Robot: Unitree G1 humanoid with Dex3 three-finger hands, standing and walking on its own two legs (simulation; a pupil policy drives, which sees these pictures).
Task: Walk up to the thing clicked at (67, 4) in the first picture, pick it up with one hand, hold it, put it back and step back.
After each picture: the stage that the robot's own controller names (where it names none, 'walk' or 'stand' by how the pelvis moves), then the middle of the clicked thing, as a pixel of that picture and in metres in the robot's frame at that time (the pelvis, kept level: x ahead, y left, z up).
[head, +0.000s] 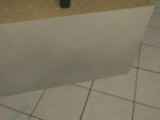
stand; out of the picture +0.98 +0.11 +0.10
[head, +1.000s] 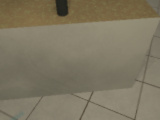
rise first; out of the picture +0.90 +0.16 +0.13
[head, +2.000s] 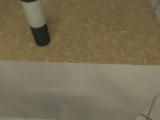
walk; (36, 18) +0.57 +0.23 +0.11
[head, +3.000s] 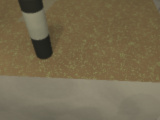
stand; (38, 29) +0.50 +0.18 +0.13
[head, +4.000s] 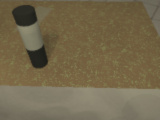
stand; (33, 40) +0.49 +0.20 +0.10
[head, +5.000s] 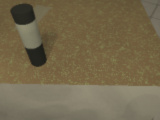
stand; (31, 39) +0.50 +0.21 +0.10
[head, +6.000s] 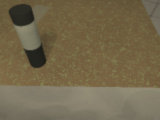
stand; (30, 40) +0.49 +0.21 +0.10
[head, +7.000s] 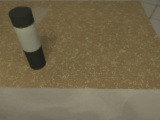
stand; (30, 42) +0.48 +0.21 +0.10
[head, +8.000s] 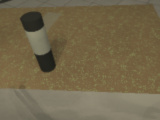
rise first; (40, 45) +0.47 +0.20 +0.11
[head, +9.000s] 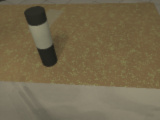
go down; (43, 40) +0.50 +0.20 +0.11
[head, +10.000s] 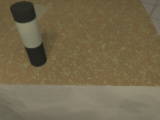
go down; (31, 38) +0.50 +0.19 +0.11
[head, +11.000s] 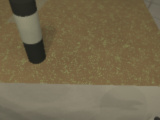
go down; (31, 33) +0.49 +0.18 +0.13
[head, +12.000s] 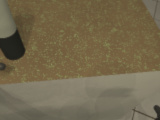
close in; (1, 24) +0.47 +0.20 +0.16
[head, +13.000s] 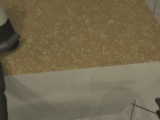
close; out of the picture +0.50 +0.21 +0.17
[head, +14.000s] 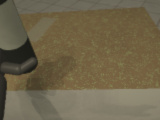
lift; (9, 33) +0.31 +0.17 +0.31
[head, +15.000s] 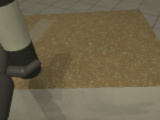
lift; (14, 36) +0.33 +0.18 +0.28
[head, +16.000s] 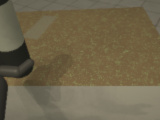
hold; (6, 35) +0.31 +0.19 +0.29
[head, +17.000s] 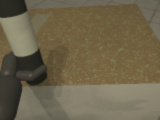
crouch; (24, 44) +0.36 +0.17 +0.23
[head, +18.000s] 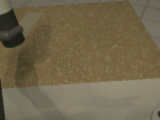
crouch; out of the picture +0.46 +0.21 +0.30
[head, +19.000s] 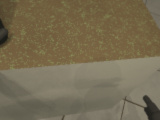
lower; out of the picture +0.51 +0.22 +0.18
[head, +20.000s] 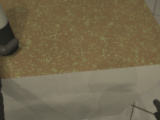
lower; out of the picture +0.49 +0.21 +0.17
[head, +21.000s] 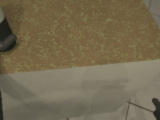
lower; out of the picture +0.50 +0.21 +0.17
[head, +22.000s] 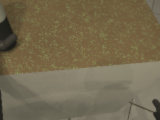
lower; out of the picture +0.50 +0.21 +0.17
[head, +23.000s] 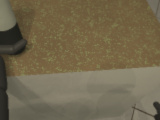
open; (1, 17) +0.48 +0.20 +0.17
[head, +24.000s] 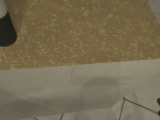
rise; out of the picture +0.49 +0.20 +0.17
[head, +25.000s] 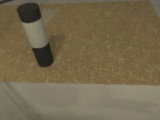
sink last; (38, 38) +0.49 +0.20 +0.14
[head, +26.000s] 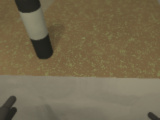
stand; (37, 29) +0.50 +0.19 +0.14
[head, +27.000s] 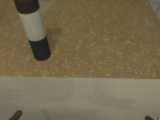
stand; (35, 31) +0.50 +0.19 +0.15
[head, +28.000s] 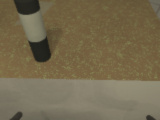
stand; (35, 32) +0.49 +0.18 +0.15
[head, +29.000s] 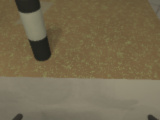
stand; (36, 30) +0.50 +0.18 +0.16
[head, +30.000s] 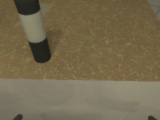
stand; (35, 32) +0.49 +0.18 +0.16
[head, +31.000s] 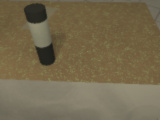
stand; (42, 38) +0.51 +0.17 +0.11
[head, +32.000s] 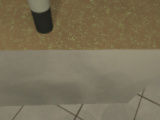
walk; (38, 1) +0.57 +0.15 +0.12
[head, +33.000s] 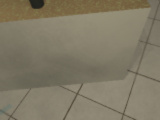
walk; out of the picture +0.81 +0.26 +0.12
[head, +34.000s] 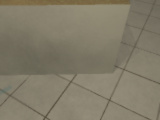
stand; out of the picture +1.10 +0.24 +0.12
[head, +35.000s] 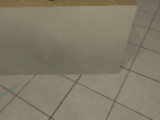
stand; out of the picture +1.08 +0.21 +0.10
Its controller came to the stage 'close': yes
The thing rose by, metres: 0.23
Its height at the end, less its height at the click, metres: +0.00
